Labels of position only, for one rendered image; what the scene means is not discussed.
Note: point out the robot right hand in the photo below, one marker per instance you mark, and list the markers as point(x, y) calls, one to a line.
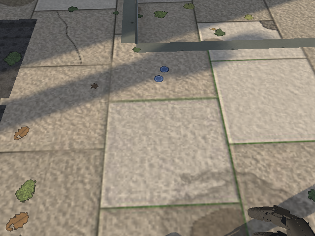
point(281, 217)

